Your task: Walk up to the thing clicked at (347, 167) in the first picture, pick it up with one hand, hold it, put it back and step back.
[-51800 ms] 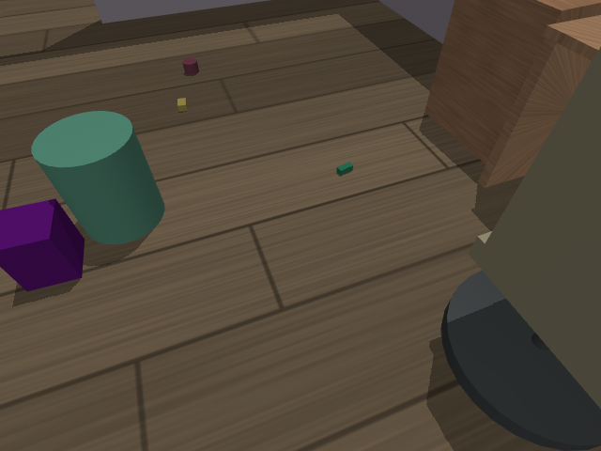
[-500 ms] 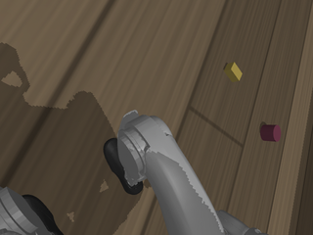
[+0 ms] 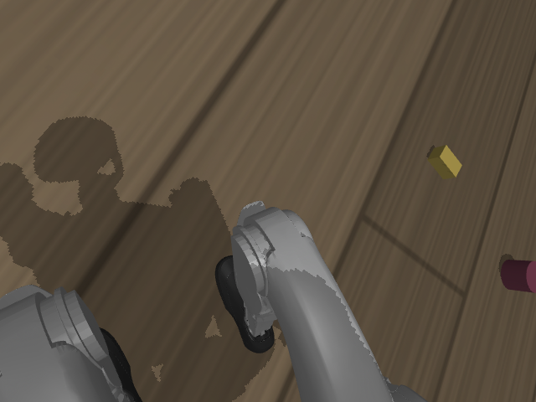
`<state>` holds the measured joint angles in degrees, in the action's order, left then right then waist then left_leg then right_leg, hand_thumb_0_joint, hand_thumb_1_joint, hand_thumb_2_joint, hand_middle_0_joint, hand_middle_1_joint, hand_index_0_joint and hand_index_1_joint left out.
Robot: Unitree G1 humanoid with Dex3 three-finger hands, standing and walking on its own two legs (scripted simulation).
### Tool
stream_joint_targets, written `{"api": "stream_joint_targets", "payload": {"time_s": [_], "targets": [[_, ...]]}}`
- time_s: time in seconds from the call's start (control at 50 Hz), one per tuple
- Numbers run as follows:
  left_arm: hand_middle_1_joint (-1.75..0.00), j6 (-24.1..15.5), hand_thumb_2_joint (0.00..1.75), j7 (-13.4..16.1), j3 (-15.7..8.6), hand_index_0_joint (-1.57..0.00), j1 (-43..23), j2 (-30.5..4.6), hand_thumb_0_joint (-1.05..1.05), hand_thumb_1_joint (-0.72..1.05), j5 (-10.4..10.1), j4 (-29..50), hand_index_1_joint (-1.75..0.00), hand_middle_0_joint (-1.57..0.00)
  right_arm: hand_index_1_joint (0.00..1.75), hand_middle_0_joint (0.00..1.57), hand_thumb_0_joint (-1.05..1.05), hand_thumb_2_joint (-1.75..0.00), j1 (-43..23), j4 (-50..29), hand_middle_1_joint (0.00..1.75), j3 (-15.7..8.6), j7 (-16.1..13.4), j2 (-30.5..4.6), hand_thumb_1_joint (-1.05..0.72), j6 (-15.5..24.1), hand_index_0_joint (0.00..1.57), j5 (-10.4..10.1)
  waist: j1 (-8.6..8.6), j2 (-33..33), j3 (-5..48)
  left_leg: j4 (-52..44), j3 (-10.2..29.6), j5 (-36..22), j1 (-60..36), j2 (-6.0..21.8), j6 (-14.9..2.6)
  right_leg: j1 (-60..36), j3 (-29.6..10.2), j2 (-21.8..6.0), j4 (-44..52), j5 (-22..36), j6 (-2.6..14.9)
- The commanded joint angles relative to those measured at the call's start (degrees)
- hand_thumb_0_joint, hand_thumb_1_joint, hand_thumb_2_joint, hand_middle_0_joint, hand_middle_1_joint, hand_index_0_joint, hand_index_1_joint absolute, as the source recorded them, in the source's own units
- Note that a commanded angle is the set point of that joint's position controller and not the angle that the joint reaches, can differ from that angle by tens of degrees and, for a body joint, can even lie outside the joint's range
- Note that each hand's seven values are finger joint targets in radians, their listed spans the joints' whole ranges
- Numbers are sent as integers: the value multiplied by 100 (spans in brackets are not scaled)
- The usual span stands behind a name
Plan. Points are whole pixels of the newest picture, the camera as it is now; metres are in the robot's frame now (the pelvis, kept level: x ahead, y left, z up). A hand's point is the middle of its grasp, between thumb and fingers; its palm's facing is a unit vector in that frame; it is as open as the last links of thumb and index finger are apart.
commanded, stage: settle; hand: left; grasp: from above
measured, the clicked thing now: out of the picture +0.49 +0.36 -0.25
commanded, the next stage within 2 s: lift in 0.30 s
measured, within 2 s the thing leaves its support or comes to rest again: neither
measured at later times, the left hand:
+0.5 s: hand out of the picture +0.47 +0.34 -0.17, palm faces -0.16 -0.39 -0.91, open 6.7 cm
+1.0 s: hand out of the picture +0.41 +0.34 -0.04, palm faces -0.17 -0.39 -0.91, open 6.7 cm
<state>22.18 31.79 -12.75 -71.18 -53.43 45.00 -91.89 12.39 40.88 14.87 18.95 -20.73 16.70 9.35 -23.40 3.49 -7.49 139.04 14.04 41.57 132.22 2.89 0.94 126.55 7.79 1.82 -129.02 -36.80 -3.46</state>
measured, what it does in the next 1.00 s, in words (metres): rises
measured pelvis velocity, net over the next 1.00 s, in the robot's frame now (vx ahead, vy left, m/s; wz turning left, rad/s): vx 0.00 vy -0.01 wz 0.15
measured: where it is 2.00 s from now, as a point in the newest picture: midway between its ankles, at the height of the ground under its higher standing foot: (191, 358)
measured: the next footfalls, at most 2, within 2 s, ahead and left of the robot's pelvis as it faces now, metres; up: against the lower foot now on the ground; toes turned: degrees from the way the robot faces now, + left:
none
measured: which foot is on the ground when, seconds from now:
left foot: down 0.00-1.00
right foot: down 0.00-1.00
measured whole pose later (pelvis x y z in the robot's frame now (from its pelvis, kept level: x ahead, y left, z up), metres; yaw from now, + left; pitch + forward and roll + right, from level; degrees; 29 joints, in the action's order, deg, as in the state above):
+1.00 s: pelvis +0.00 -0.01 +0.05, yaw +9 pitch +35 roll -4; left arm 28.5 21.3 -9.8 -59.2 -31.4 43.3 -80.5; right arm 11.8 49.1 0.5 12.3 -17.9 12.3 3.9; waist -12.3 -4.4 10.7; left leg 126.2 5.4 38.7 122.5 2.9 1.2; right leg 121.1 1.2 0.0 -122.9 -36.7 -1.8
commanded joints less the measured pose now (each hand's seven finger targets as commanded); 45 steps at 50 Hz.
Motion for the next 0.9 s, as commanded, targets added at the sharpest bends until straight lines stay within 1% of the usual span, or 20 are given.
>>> {"api": "stream_joint_targets", "payload": {"time_s": [0.0, 0.1, 0.16, 0.22, 0.26, 0.3, 0.32, 0.34, 0.36, 0.38, 0.4, 0.42, 0.44, 0.46, 0.48, 0.54, 0.6, 0.74, 0.76, 0.88], "targets": [[-28, 29, 36, 101, 222, -117, -1600, -903, 0, 77, 204, 537, -28, -117, 30, 20, 0, -89, 1579, 414, 30, -540, -77, -1783, -89, 16, 20, -25, -325, -2697, 3697, -1462, -600, -1451, -2677, 64, -104, -2166, 559, 290, 1043, 1516, 418], [-25, -86, 32, 81, 154, -112, -1905, -1135, 0, 70, 364, 665, -26, -112, 30, 20, 0, -90, 1494, 558, 30, -655, -212, -1775, -89, 129, 20, -12, -215, -2696, 3814, -1518, -699, -891, -2609, 11, -115, -2022, 474, 273, 1125, 916, 441], [-27, -122, 35, 8, 213, -113, -2105, -1056, 0, 71, 445, 870, -28, -114, 30, 20, 0, -90, 1409, 565, 30, -732, -276, -1753, -89, 194, 20, -1, -186, -2835, 4040, -1588, -740, -911, -2809, -7, -78, -2001, 451, 249, 1070, 882, 466], [-24, -58, 37, 75, 63, -115, -2144, -1182, 0, 72, 527, 840, -26, -117, 30, 20, 0, -90, 1459, 604, 30, -772, -299, -1751, -89, 185, 20, -19, -90, -2891, 4310, -1538, -783, -1069, -2947, 10, -78, -2032, 430, 228, 1042, 1051, 462], [-25, 15, 43, 83, 135, -119, -2110, -962, 0, 76, 548, 780, -28, -121, 30, 20, 0, -90, 1458, 565, 30, -808, -299, -1723, -89, 188, 20, -27, -88, -2929, 4394, -1556, -830, -1232, -3027, 8, -61, -2070, 404, 227, 1050, 1213, 465], [-23, 85, 42, 111, 15, -118, -2031, -986, 0, 75, 567, 762, -26, -120, 30, 20, 0, -90, 1492, 611, 30, -883, -289, -1728, -89, 166, 20, -64, -5, -2956, 4412, -1612, -806, -1279, -3074, 18, -57, -1959, 423, 197, 1006, 1238, 471], [-29, 127, 34, 107, 33, -123, -1954, -877, 0, 80, 546, 665, -28, -122, 30, 20, 0, -91, 1493, 587, 30, -890, -282, -1704, -92, 157, 20, -62, 27, -2962, 4448, -1630, -845, -1344, -3066, 18, -42, -2028, 404, 200, 1001, 1293, 481], [-24, 165, 38, 88, 14, -115, -1886, -778, 0, 72, 487, 656, -24, -114, 30, 20, 0, -89, 1461, 589, 30, -919, -274, -1664, -88, 136, 20, -77, 62, -2945, 4368, -1601, -855, -1395, -3022, 18, -45, -1936, 395, 180, 986, 1319, 480], [-27, 188, 30, 77, -35, -120, -1862, -851, 0, 77, 459, 715, -26, -119, 30, 20, 0, -91, 1440, 596, 30, -960, -279, -1671, -92, 137, 20, -85, 113, -2928, 4467, -1633, -856, -1409, -3059, 18, -49, -1974, 383, 180, 987, 1323, 476], [-22, 211, 36, 44, -1, -112, -1838, -795, 0, 70, 438, 617, -23, -112, 30, 20, 0, -89, 1543, 684, 30, -984, -286, -1640, -88, 122, 20, -68, 108, -2882, 4478, -1600, -935, -1429, -2922, 3, -78, -2121, 342, 204, 1040, 1370, 454], [-27, 221, 28, 1, -21, -118, -1932, -718, 0, 74, 375, 794, -26, -117, 30, 20, 0, -91, 1520, 643, 30, -1024, -279, -1600, -92, 119, 20, -79, 116, -2869, 4555, -1574, -954, -1544, -2945, -8, -77, -2113, 316, 180, 1004, 1448, 456], [-24, 252, 36, -26, -81, -110, -1839, -756, 0, 67, 370, 811, -24, -109, 30, 20, 0, -89, 1677, 839, 30, -1052, -279, -1533, -88, 80, 20, -81, 194, -2849, 4643, -1545, -981, -1668, -2980, -6, -80, -2173, 296, 182, 998, 1553, 446], [-29, 259, 28, -10, -148, -116, -2000, -800, 0, 72, 337, 1004, -27, -115, 30, 20, 0, -91, 1547, 674, 30, -1074, -280, -1562, -92, 72, 20, -117, 260, -2913, 4898, -1551, -971, -1783, -3075, 5, -70, -2207, 292, 157, 962, 1640, 459], [-22, 293, 33, -53, -66, -109, -1930, -590, 0, 67, 282, 905, -22, -109, 30, 20, 0, -89, 1496, 622, 30, -1078, -278, -1495, -88, 68, 20, -115, 256, -2907, 4841, -1513, -1016, -1846, -3047, -6, -80, -2207, 246, 163, 980, 1721, 447], [-27, 290, 26, -76, -119, -116, -2015, -785, 0, 71, 306, 940, -26, -115, 30, 20, 0, -91, 1691, 844, 30, -1113, -296, -1512, -92, 32, 20, -107, 245, -2763, 4865, -1531, -1016, -1796, -2991, -10, -104, -2296, 239, 172, 1002, 1701, 431], [-29, 291, 30, -247, -57, -115, -2038, -675, 0, 74, 277, 1021, -28, -114, 30, 20, 0, -90, 1725, 925, 30, -1198, -319, -1428, -91, -19, 20, -132, 264, -2545, 4904, -1531, -1106, -1676, -2786, -51, -160, -2475, 117, 170, 1147, 1627, 397], [-30, 299, 29, -381, 30, -112, -2063, -419, 0, 70, 191, 1366, -28, -111, 30, 20, 0, -90, 1675, 862, 30, -1335, -338, -1384, -91, -66, 20, -176, 442, -2625, 5406, -1643, -1174, -1775, -3113, -58, -141, -2722, 50, 155, 1209, 1689, 427], [-27, 457, 34, -623, 214, -115, -1419, 87, 0, 72, 219, 1750, -27, -115, 30, 20, 0, -90, 1449, 781, 30, -1645, -432, -1288, -91, -236, 20, -404, 838, -2520, 5743, -2111, -1205, -1528, -3557, -118, -138, -2443, 7, 109, 1423, 1282, 514], [-25, 490, 35, -645, 296, -117, -1382, 298, 0, 74, 172, 1716, -26, -118, 30, 20, 0, -90, 1399, 784, 30, -1671, -453, -1267, -91, -261, 20, -438, 818, -2459, 5669, -2222, -1187, -1435, -3550, -122, -133, -2353, 17, 103, 1467, 1184, 524], [-24, 578, 36, -729, 361, -120, -1161, 579, 0, 77, 93, 2042, -25, -121, 30, 20, 0, -90, 1260, 782, 30, -1802, -643, -1093, -91, -353, 20, -581, 928, -1887, 5441, -2660, -1235, -1072, -3472, -192, -187, -2459, -132, 57, 1984, 823, 497]]}}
